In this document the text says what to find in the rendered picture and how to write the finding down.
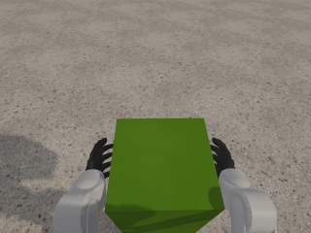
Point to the left robot forearm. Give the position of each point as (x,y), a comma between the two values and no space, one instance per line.
(77,210)

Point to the robot right hand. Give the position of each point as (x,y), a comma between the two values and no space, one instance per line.
(222,156)

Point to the carton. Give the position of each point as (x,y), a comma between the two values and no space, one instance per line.
(163,177)

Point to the right robot forearm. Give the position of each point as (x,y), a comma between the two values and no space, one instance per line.
(251,210)

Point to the robot left hand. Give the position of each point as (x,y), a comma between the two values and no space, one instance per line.
(96,157)

